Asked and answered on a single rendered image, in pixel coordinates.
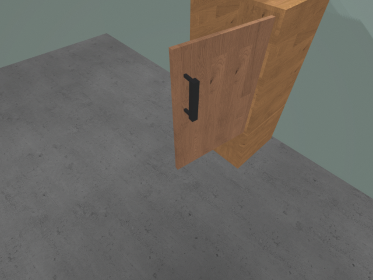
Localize cupboard door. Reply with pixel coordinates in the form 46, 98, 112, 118
169, 15, 276, 170

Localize handle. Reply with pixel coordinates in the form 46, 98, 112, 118
184, 74, 200, 122

